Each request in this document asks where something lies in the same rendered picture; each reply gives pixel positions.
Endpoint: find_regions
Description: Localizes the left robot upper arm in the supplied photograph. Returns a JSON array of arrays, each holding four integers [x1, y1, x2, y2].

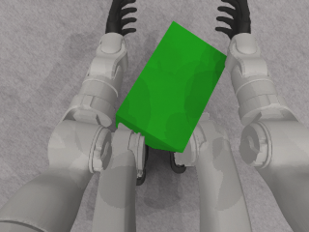
[[0, 119, 112, 232]]

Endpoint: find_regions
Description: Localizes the right robot upper arm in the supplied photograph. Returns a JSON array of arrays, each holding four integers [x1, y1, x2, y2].
[[239, 120, 309, 232]]

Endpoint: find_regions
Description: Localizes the robot thigh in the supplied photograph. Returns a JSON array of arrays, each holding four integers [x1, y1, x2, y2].
[[91, 129, 146, 232], [183, 120, 253, 232]]

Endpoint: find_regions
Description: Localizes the carton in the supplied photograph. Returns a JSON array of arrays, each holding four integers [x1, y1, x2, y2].
[[115, 20, 227, 153]]

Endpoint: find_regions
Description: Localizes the left robot hand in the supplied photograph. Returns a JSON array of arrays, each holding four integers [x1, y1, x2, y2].
[[105, 0, 137, 36]]

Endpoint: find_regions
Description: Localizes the right robot forearm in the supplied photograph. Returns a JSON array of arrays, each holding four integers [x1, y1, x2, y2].
[[224, 33, 305, 127]]

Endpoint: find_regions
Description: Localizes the right robot hand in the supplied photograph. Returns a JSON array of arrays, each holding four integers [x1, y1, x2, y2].
[[215, 0, 251, 40]]

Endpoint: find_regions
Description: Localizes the right robot thigh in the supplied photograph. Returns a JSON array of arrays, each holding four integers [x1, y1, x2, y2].
[[183, 120, 253, 232]]

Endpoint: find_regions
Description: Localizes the left robot forearm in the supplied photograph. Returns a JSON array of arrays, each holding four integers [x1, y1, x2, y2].
[[47, 32, 129, 160]]

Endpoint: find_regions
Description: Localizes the left robot thigh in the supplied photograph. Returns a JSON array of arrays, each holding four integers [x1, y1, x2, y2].
[[91, 129, 146, 232]]

